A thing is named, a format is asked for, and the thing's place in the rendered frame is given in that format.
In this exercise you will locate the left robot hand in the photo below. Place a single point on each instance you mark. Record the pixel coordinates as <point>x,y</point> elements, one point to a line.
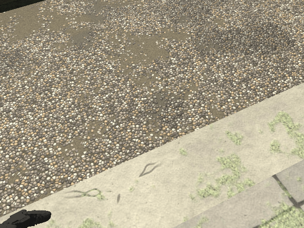
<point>25,219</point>

